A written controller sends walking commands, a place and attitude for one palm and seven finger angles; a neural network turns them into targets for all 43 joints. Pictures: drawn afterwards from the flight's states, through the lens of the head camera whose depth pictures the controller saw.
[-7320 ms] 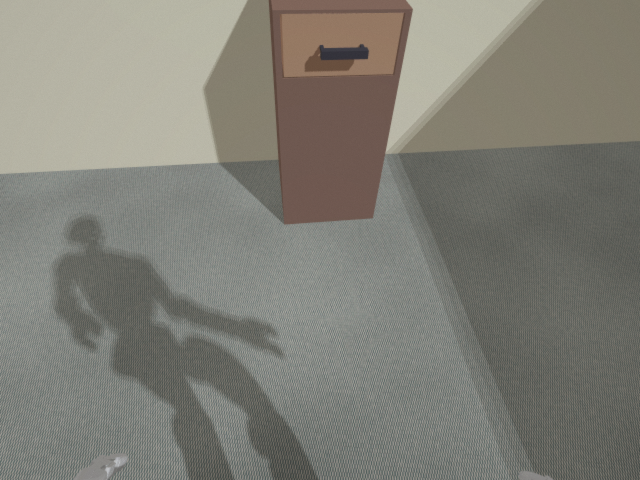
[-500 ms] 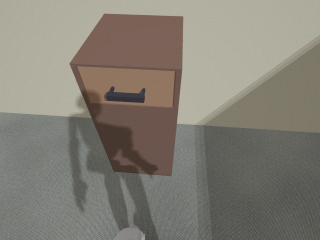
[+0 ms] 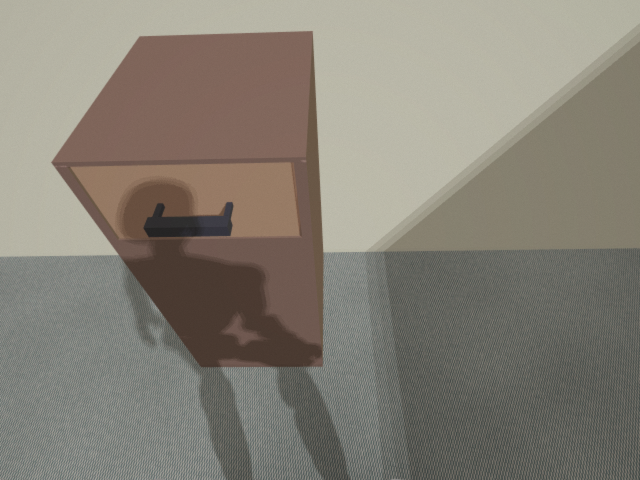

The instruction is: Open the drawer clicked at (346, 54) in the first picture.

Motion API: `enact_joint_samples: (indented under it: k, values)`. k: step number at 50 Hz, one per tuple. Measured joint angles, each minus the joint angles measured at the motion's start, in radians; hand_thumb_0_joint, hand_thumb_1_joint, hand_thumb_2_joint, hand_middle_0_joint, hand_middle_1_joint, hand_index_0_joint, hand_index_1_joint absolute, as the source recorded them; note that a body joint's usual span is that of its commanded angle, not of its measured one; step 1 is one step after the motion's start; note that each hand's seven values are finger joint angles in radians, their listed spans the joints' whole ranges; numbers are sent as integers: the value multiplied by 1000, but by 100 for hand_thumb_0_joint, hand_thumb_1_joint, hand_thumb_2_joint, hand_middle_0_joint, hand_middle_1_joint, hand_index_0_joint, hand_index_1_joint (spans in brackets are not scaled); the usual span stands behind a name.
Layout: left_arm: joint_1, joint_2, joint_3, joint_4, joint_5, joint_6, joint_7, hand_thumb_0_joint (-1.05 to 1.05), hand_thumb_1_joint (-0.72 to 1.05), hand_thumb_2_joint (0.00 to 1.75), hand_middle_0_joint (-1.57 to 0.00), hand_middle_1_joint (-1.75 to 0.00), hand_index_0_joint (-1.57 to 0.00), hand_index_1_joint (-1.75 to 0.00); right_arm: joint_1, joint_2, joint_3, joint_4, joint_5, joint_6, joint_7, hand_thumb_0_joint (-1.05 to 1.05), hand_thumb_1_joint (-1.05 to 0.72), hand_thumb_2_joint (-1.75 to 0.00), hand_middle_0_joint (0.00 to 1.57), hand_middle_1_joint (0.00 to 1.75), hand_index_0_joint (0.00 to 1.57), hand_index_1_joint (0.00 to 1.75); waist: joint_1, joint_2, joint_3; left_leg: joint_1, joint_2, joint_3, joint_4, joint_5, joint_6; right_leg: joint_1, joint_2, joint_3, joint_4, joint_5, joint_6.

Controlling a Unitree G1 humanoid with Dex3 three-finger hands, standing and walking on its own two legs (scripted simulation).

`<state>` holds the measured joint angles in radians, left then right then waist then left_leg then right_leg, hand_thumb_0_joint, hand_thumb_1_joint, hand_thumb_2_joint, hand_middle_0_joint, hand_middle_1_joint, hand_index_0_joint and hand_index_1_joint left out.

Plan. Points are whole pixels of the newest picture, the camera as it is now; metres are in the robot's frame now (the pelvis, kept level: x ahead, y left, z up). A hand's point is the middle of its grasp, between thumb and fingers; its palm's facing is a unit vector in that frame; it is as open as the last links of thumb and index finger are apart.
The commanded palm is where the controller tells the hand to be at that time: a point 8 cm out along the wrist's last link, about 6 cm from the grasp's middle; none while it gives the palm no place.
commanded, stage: come to a stop and stand still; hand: left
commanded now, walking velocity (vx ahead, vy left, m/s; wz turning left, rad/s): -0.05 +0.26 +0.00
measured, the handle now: (191, 217) +0.50 +0.26 +0.00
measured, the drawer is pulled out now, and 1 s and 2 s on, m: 0.00 0.00 0.00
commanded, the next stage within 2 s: look again from close up in 1.12 s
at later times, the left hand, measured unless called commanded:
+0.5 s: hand out of the picture -0.03 +0.15 -0.13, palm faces +0.14 -0.94 -0.31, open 7.4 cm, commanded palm none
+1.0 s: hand out of the picture -0.07 +0.19 -0.17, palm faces +0.06 -0.98 -0.19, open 7.3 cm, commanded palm none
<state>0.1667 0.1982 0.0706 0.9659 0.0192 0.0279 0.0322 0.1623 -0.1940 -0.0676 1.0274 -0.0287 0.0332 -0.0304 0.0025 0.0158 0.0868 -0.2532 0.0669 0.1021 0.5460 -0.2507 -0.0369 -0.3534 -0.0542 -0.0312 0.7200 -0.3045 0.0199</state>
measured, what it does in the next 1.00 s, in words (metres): steps on the spot: right foot, then left foot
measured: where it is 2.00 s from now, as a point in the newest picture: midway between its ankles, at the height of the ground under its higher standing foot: outside the picture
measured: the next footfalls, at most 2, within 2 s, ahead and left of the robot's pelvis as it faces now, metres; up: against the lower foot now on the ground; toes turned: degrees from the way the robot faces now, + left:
right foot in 0.02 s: +0.07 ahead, -0.11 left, +0.00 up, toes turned -3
left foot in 0.68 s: -0.06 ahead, +0.10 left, +0.00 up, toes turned +4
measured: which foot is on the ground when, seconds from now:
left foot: down 0.00-0.02, up 0.04-0.66, down 0.68-1.00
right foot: up 0.00-0.00, down 0.02-0.68, up 0.70-0.98, down 1.00-1.00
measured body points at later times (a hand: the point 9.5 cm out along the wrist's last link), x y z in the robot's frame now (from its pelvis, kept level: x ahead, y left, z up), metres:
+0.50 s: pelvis -0.04 -0.04 +0.02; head -0.03 -0.09 +0.47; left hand -0.04 +0.20 -0.10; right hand -0.02 -0.29 -0.15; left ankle -0.11 +0.15 -0.65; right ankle +0.03 -0.11 -0.73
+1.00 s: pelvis -0.05 +0.02 +0.01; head -0.03 +0.02 +0.46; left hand -0.07 +0.24 -0.15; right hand -0.09 -0.16 -0.15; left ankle -0.10 +0.10 -0.73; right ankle -0.08 -0.09 -0.73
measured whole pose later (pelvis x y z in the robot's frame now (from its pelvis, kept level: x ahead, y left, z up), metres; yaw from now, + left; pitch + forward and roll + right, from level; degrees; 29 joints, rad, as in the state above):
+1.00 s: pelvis -0.05 +0.02 +0.01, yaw +1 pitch +2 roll +2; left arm 0.28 0.13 0.02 1.15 0.02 0.02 0.05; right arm 0.37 -0.06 0.01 1.14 -0.01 -0.02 -0.05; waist -0.01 -0.03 0.01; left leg -0.12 -0.09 0.08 0.37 -0.28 0.07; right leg -0.23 -0.05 -0.02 0.53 -0.31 0.02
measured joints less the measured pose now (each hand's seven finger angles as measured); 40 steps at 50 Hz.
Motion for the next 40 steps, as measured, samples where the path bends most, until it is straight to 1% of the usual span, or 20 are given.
enact_joint_samples:
  k: [1, 2, 3, 4, 5, 6, 8, 10, 12, 16, 21, 25, 29, 32, 33, 34, 35, 37, 38, 40]
  values:
    - [4, 3, -2, -5, 3, -10, -2, 0, 91, 90, -20, -30, -19, -29, 8, -8, -3, -2, 2, 3, 4, -1, -92, -89, 20, 30, 20, 30, 0, 6, -6, -17, 6, 0, 36, -18, -9, 32, 1, -4, -66, 21, -7]
    - [1, -2, -5, -3, 7, -18, -1, 0, 91, 90, -20, -30, -19, -29, 9, -19, -8, -2, 6, 9, 7, -1, -92, -89, 20, 30, 20, 30, -2, 25, -2, -42, 8, -20, 97, -89, -9, 29, 12, -10, -60, 4, -23]
    - [-1, -9, -13, -1, 8, -21, -2, 0, 91, 90, -20, -30, -19, -29, 12, -30, -12, -5, 9, 17, 8, -1, -92, -89, 20, 30, 20, 30, -8, 40, 2, -70, -9, -56, 172, -174, -3, 25, 16, -16, -49, -6, -40]
    - [-1, -17, -21, 0, 8, -22, -5, 0, 91, 90, -20, -30, -19, -29, 18, -39, -16, -7, 10, 26, 7, -1, -92, -89, 20, 30, 20, 30, -15, 51, 1, -98, -32, -89, 256, -229, 4, 27, 15, -23, -51, -6, -54]
    - [1, -25, -25, 1, 8, -20, -6, 0, 91, 90, -20, -30, -19, -29, 25, -46, -19, -7, 10, 35, 8, -1, -92, -90, 20, 30, 20, 30, -17, 56, -3, -125, -56, -110, 342, -252, 8, 32, 11, -27, -65, 1, -63]
    - [3, -33, -28, 1, 7, -17, -5, 0, 91, 90, -20, -30, -19, -29, 31, -51, -21, -5, 9, 42, 10, 0, -92, -90, 19, 30, 20, 30, -16, 57, -7, -148, -75, -120, 426, -247, 9, 37, 7, -27, -85, 15, -67]
    - [8, -44, -30, 0, 4, -12, -3, 0, 91, 90, -20, -30, -20, -29, 44, -60, -24, 1, 6, 49, 19, 0, -92, -90, 19, 30, 20, 30, -13, 57, -15, -181, -96, -128, 555, -186, 5, 49, 1, -27, -133, 47, -73]
    - [13, -51, -31, 1, 2, -11, -1, 1, 91, 90, -20, -30, -20, -30, 59, -64, -24, 4, 3, 52, 29, 0, -92, -90, 19, 30, 20, 30, -10, 53, -23, -192, -101, -133, 612, -121, -2, 58, -5, -29, -179, 76, -78]
    - [19, -54, -31, 0, 0, -13, 1, 1, 91, 90, -20, -30, -20, -30, 76, -65, -24, 8, 1, 55, 36, 0, -91, -90, 19, 30, 20, 30, -4, 46, -31, -184, -98, -141, 614, -75, -11, 66, -11, -32, -220, 103, -81]
    - [44, -56, -30, 6, 0, -19, 2, 1, 91, 90, -20, -30, -20, -30, 104, -65, -21, 20, -1, 59, 43, 0, -91, -90, 19, 30, 20, 30, 11, 32, -49, -148, -79, -158, 551, -39, -21, 76, -17, -42, -282, 145, -86]
    - [91, -57, -27, 30, 7, -16, -2, 1, 91, 90, -21, -30, -20, -30, 119, -66, -18, 25, -1, 59, 45, 0, -91, -90, 19, 30, 20, 30, 30, 18, -69, -109, -61, -155, 461, -50, -19, 74, -18, -43, -331, 184, -86]
    - [126, -52, -20, 58, 14, -7, -6, 1, 91, 90, -21, -30, -20, -30, 127, -60, -13, 21, 1, 50, 44, 0, -91, -90, 19, 30, 20, 30, 40, 3, -85, -70, -59, -123, 356, -98, -8, 73, -17, -40, -365, 214, -80]
    - [147, -39, -13, 87, 21, 0, -8, 1, 91, 90, -21, -30, -20, -30, 142, -39, -3, 20, 8, 32, 41, 0, -91, -90, 19, 30, 20, 30, 50, -15, -104, -6, -70, -75, 196, -155, 17, 81, -11, -41, -410, 249, -69]
    - [150, -24, -5, 111, 19, 9, -5, 1, 91, 90, -21, -30, -20, -30, 164, -13, 10, 20, 12, 9, 35, 0, -91, -90, 19, 30, 20, 30, 48, -27, -121, 64, -83, -41, 26, -127, 42, 77, 0, -46, -423, 264, -54]
    - [150, -22, -3, 118, 16, 14, -4, 1, 91, 90, -20, -30, -20, -30, 176, -6, 15, 20, 13, 0, 31, 0, -91, -90, 19, 30, 20, 30, 43, -24, -127, 96, -84, -36, -51, -103, 49, 67, 9, -51, -407, 252, -46]
    - [149, -24, -4, 122, 11, 17, -3, 1, 91, 90, -20, -30, -20, -30, 192, -5, 19, 16, 11, -10, 26, 0, -91, -90, 19, 30, 20, 30, 35, -3, -135, 125, -75, -54, -134, -117, 59, 42, 28, -63, -368, 210, -38]
    - [145, -22, -4, 126, 5, 20, -2, 1, 91, 90, -20, -30, -20, -30, 199, 4, 22, 21, 8, -15, 19, 0, -91, -90, 19, 30, 20, 30, 24, 2, -136, 122, -72, -68, -168, -51, 68, 8, 34, -68, -305, 142, -29]
    - [142, -15, -3, 137, 2, 23, -1, 1, 91, 90, -20, -30, -20, -30, 206, 36, 35, 37, 4, -4, 7, 0, -91, -90, 19, 30, 20, 30, 12, -29, -130, 113, -89, -59, -154, -10, 77, -49, 28, -28, -145, 22, -23]
    - [144, -16, -2, 142, 5, 23, -2, 1, 91, 90, -20, -30, -20, -30, 213, 48, 43, 47, 4, -1, 4, 0, -91, -90, 19, 30, 20, 30, 10, -38, -133, 115, -94, -54, -158, -12, 80, -72, 31, -9, -57, 1, -21]
    - [148, -21, -4, 152, 11, 20, -6, 1, 91, 90, -20, -30, -20, -29, 225, 69, 57, 69, 9, -2, 1, 0, -91, -90, 19, 30, 20, 30, 10, -48, -140, 125, -105, -47, -182, -10, 87, -95, 35, 18, 84, 4, -17]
